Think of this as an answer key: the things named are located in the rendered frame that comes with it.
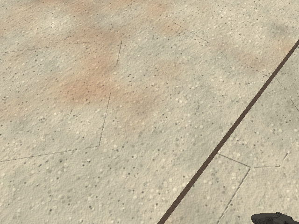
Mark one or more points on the right robot hand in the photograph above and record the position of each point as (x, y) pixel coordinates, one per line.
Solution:
(272, 218)

